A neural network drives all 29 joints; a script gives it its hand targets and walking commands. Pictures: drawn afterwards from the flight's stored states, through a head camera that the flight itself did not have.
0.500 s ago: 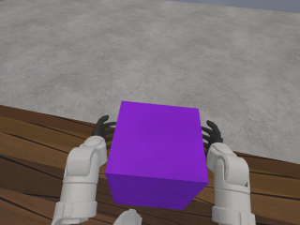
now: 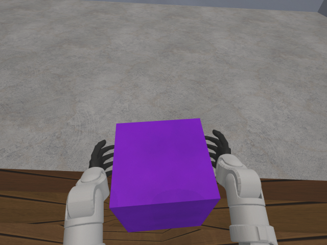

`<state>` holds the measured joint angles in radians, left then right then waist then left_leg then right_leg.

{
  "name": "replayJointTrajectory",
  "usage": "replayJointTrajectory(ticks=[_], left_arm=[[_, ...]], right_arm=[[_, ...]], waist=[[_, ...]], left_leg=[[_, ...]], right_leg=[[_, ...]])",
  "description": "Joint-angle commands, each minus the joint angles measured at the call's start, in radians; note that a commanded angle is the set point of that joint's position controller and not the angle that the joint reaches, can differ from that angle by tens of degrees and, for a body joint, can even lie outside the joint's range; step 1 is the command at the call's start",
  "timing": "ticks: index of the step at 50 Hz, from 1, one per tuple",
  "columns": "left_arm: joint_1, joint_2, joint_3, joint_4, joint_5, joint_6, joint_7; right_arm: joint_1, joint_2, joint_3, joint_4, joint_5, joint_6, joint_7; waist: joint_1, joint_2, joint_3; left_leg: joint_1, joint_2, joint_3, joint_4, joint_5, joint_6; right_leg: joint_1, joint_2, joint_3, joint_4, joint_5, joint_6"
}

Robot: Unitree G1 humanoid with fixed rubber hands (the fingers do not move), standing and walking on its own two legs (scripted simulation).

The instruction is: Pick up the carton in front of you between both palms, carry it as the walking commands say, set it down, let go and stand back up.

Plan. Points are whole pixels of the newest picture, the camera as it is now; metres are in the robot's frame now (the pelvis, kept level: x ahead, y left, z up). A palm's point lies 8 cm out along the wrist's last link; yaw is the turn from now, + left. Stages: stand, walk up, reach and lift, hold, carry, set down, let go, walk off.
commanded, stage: carry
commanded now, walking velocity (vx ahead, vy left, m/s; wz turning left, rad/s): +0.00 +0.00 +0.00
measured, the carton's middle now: (161, 178) +0.31 -0.01 +0.00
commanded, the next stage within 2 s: none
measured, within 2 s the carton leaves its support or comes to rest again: neither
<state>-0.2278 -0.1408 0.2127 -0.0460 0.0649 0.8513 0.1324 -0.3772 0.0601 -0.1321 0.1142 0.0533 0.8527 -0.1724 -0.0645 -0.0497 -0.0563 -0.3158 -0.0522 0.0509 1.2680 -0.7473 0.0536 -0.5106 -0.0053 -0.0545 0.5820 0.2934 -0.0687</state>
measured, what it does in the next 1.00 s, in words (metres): goes down: right foot 0.14 m lower, then left foot 0.14 m lower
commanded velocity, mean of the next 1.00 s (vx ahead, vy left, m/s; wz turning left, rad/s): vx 0.00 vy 0.00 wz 0.00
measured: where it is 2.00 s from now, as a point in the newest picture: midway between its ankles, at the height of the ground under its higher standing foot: (164, 142)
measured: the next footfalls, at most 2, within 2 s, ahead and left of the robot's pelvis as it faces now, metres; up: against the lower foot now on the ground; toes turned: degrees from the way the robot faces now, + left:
right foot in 0.02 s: +0.14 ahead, -0.08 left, -0.14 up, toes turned -1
left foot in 0.38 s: +0.46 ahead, +0.04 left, -0.28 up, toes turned +0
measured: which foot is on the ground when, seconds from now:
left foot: down 0.00-0.02, up 0.04-0.36, down 0.38-0.72, up 0.74-1.00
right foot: up 0.00-0.00, down 0.02-0.38, up 0.40-0.72, down 0.74-1.00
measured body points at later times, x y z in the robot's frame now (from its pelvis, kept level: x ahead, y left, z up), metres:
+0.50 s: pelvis +0.41 -0.01 -0.20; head +0.40 -0.05 +0.25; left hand +0.75 +0.08 -0.12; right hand +0.71 -0.22 -0.14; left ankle +0.42 +0.04 -0.90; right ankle +0.33 -0.11 -0.78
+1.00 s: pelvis +0.80 -0.09 -0.39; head +0.81 -0.08 +0.06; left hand +1.10 +0.10 -0.34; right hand +1.14 -0.20 -0.34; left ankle +0.93 +0.03 -1.07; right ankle +0.70 -0.15 -1.04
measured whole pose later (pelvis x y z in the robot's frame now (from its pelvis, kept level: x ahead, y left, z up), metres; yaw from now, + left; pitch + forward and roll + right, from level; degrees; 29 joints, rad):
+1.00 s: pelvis +0.80 -0.09 -0.39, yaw +0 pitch +2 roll -1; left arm -0.37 -0.03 0.09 0.15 -0.08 0.91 0.20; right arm -0.27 0.15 -0.27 0.03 -0.09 0.88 -0.12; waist 0.19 0.00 -0.04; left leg -0.67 0.00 -0.04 0.87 0.11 0.04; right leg -0.37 0.13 -0.05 1.09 -0.65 -0.12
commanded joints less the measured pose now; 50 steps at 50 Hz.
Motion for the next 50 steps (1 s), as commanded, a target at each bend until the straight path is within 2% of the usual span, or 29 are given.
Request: replayJointTrajectory(ticks=[1,4,6,8,11,13,14,15,16,17,18,19,20,21,24,25,27,29,31,33,34,35,37,39,41,42,45,46,50], left_arm=[[-0.668,-0.666,-0.751,-0.099,-0.312,0.020,-0.046],[-0.714,-0.769,-0.790,-0.072,-0.394,0.020,-0.066],[-0.793,-0.809,-0.815,-0.067,-0.425,0.016,-0.088],[-0.825,-0.848,-0.805,-0.035,-0.453,0.008,-0.102],[-0.800,-0.855,-0.774,-0.035,-0.456,-0.004,-0.102],[-0.726,-0.831,-0.734,-0.044,-0.430,-0.007,-0.092],[-0.654,-0.799,-0.709,-0.018,-0.396,-0.002,-0.077],[-0.584,-0.745,-0.671,-0.024,-0.368,0.002,-0.062],[-0.563,-0.687,-0.639,-0.002,-0.313,0.012,-0.047],[-0.529,-0.654,-0.598,0.020,-0.265,0.028,-0.032],[-0.460,-0.595,-0.554,0.019,-0.233,0.047,-0.022],[-0.450,-0.530,-0.488,0.039,-0.180,0.055,-0.005],[-0.452,-0.499,-0.430,0.052,-0.124,0.061,0.010],[-0.510,-0.499,-0.420,-0.017,-0.119,0.057,0.012],[-0.509,-0.552,-0.422,-0.010,-0.115,0.026,0.002],[-0.530,-0.581,-0.433,-0.015,-0.112,0.012,-0.002],[-0.567,-0.638,-0.464,-0.041,-0.126,-0.005,-0.018],[-0.608,-0.669,-0.519,-0.082,-0.160,-0.008,-0.032],[-0.610,-0.687,-0.586,-0.106,-0.181,-0.002,-0.044],[-0.658,-0.678,-0.650,-0.153,-0.237,0.012,-0.053],[-0.658,-0.647,-0.674,-0.150,-0.262,0.019,-0.050],[-0.654,-0.620,-0.692,-0.123,-0.288,0.033,-0.045],[-0.696,-0.632,-0.737,-0.106,-0.338,0.047,-0.038],[-0.675,-0.689,-0.761,-0.036,-0.357,0.062,-0.046],[-0.775,-0.763,-0.778,-0.027,-0.399,0.060,-0.077],[-0.785,-0.824,-0.792,-0.028,-0.412,0.054,-0.086],[-0.830,-0.894,-0.798,-0.005,-0.483,0.026,-0.106],[-0.829,-0.910,-0.800,0.001,-0.483,0.014,-0.108],[-0.773,-0.872,-0.752,-0.049,-0.454,-0.011,-0.092]], right_arm=[[-0.266,0.706,0.426,-0.049,0.013,0.034,0.076],[-0.342,0.685,0.379,-0.095,-0.009,0.020,0.066],[-0.351,0.710,0.386,-0.091,-0.029,0.006,0.066],[-0.389,0.738,0.410,-0.119,-0.038,-0.001,0.068],[-0.481,0.769,0.466,-0.205,0.027,-0.016,0.077],[-0.533,0.786,0.547,-0.285,0.093,-0.006,0.078],[-0.501,0.770,0.585,-0.291,0.117,0.005,0.075],[-0.473,0.737,0.601,-0.312,0.138,0.012,0.073],[-0.419,0.700,0.604,-0.285,0.138,0.027,0.069],[-0.421,0.663,0.611,-0.267,0.141,0.040,0.065],[-0.373,0.641,0.603,-0.235,0.146,0.051,0.057],[-0.381,0.661,0.631,-0.219,0.184,0.065,0.058],[-0.450,0.681,0.651,-0.217,0.228,0.067,0.062],[-0.534,0.741,0.684,-0.245,0.283,0.063,0.071],[-0.652,0.863,0.713,-0.225,0.343,0.053,0.111],[-0.691,0.906,0.721,-0.224,0.367,0.040,0.122],[-0.679,0.929,0.713,-0.210,0.370,0.029,0.139],[-0.620,0.918,0.698,-0.187,0.361,0.020,0.143],[-0.548,0.901,0.666,-0.148,0.291,0.022,0.138],[-0.523,0.870,0.603,-0.151,0.215,0.033,0.116],[-0.455,0.833,0.560,-0.133,0.173,0.044,0.099],[-0.378,0.763,0.504,-0.101,0.120,0.055,0.079],[-0.311,0.689,0.413,-0.054,0.025,0.075,0.053],[-0.273,0.652,0.336,-0.017,-0.030,0.077,0.048],[-0.373,0.658,0.345,-0.058,-0.016,0.051,0.058],[-0.399,0.722,0.395,-0.113,0.001,0.040,0.066],[-0.388,0.758,0.381,-0.113,-0.005,0.005,0.089],[-0.415,0.766,0.392,-0.128,0.008,-0.006,0.093],[-0.530,0.789,0.509,-0.267,0.088,-0.019,0.090]], waist=[[0.145,-0.050,-0.328],[0.166,0.173,-0.185],[0.123,0.086,-0.210],[0.149,0.047,-0.258],[0.154,0.039,-0.226],[0.119,-0.098,-0.261],[0.096,-0.121,-0.285],[0.042,-0.087,-0.337],[-0.084,0.010,-0.390],[-0.144,0.226,-0.352],[-0.079,0.228,-0.410],[-0.091,0.154,-0.400],[-0.077,0.065,-0.337],[-0.079,0.001,-0.262],[-0.021,-0.085,-0.253],[-0.012,-0.034,-0.265],[-0.011,0.082,-0.319],[-0.020,0.063,-0.270],[0.093,0.147,-0.319],[0.216,0.053,-0.370],[0.240,-0.131,-0.314],[0.171,-0.134,-0.317],[0.146,-0.031,-0.284],[0.168,0.113,-0.231],[0.179,0.136,-0.184],[0.141,0.121,-0.204],[0.169,0.055,-0.278],[0.162,0.075,-0.280],[0.117,-0.067,-0.310]], left_leg=[[-0.782,0.044,-0.153,0.514,0.140,-0.041],[-0.667,0.146,-0.173,0.004,0.353,-0.049],[-0.445,0.094,-0.069,-0.097,0.579,-0.058],[-0.374,0.094,-0.040,-0.230,0.939,-0.035],[-0.080,0.026,0.056,-0.644,1.222,-0.020],[0.084,-0.012,0.116,-0.592,1.142,-0.014],[0.141,-0.017,0.106,-0.580,1.096,0.011],[0.238,-0.030,0.120,-0.654,1.077,0.037],[0.435,-0.022,0.105,-0.715,1.125,0.056],[0.560,0.105,-0.101,-0.785,1.197,0.146],[0.707,0.280,-0.457,-0.635,1.400,0.246],[0.747,0.373,-0.631,-0.599,1.235,0.320],[0.649,0.379,-0.683,-0.605,1.011,0.322],[0.506,0.353,-0.694,-0.530,1.084,0.352],[0.145,0.290,-0.611,-0.628,0.973,0.268],[0.088,0.286,-0.569,-0.580,0.906,0.258],[0.044,0.195,-0.346,-0.428,0.565,0.201],[-0.147,0.097,-0.155,-0.355,0.262,0.143],[-0.245,0.104,-0.141,-0.265,0.613,0.082],[-0.326,0.086,-0.006,0.228,0.693,-0.002],[-0.424,-0.023,0.051,0.481,0.187,-0.040],[-0.571,-0.036,-0.037,0.515,0.006,-0.046],[-0.716,0.025,-0.163,0.368,0.104,-0.023],[-0.655,0.107,-0.193,0.054,0.265,-0.037],[-0.413,0.100,-0.181,-0.131,0.464,-0.031],[-0.328,0.061,-0.138,-0.134,0.536,-0.048],[-0.323,0.089,-0.140,-0.386,0.951,0.013],[-0.257,0.049,-0.054,-0.538,1.036,-0.001],[0.154,-0.018,0.069,-0.677,1.108,0.023]], right_leg=[[0.843,-0.324,0.667,0.073,-0.084,-0.249],[0.471,-0.261,0.688,0.072,-0.091,-0.296],[0.286,-0.238,0.584,0.025,-0.068,-0.244],[0.270,-0.148,0.373,0.249,-0.202,-0.137],[0.100,-0.005,0.153,0.300,-0.565,-0.066],[0.068,-0.035,0.131,0.397,-0.445,-0.075],[0.080,-0.044,0.107,0.549,-0.231,-0.062],[0.071,-0.046,0.035,0.742,-0.023,-0.030],[-0.006,-0.030,-0.016,0.971,-0.021,0.023],[-0.193,0.090,-0.036,1.284,-0.709,0.077],[-0.400,0.116,0.057,1.253,-0.996,0.080],[-0.549,0.079,0.143,1.163,-0.959,0.059],[-0.611,0.011,0.205,1.001,-0.881,0.016],[-0.584,-0.004,0.234,0.882,-0.890,0.030],[-0.241,-0.028,0.141,0.495,-0.564,0.029],[-0.178,-0.025,0.121,0.449,-0.402,0.024],[-0.029,-0.021,0.070,0.310,-0.059,-0.012],[0.201,-0.007,-0.016,0.008,0.238,-0.014],[0.461,0.076,-0.083,0.128,0.084,-0.005],[0.642,0.045,-0.029,0.096,-0.002,-0.086],[0.667,-0.052,0.073,-0.029,0.085,-0.143],[0.759,-0.173,0.324,0.054,0.257,-0.178],[0.702,-0.291,0.697,0.033,-0.123,-0.274],[0.507,-0.315,0.799,0.054,-0.146,-0.339],[0.211,-0.233,0.686,0.057,-0.233,-0.300],[0.141,-0.229,0.680,0.087,-0.224,-0.288],[0.237,-0.121,0.456,0.304,-0.425,-0.182],[0.206,-0.064,0.357,0.324,-0.552,-0.164],[0.048,-0.016,0.159,0.566,-0.347,-0.101]])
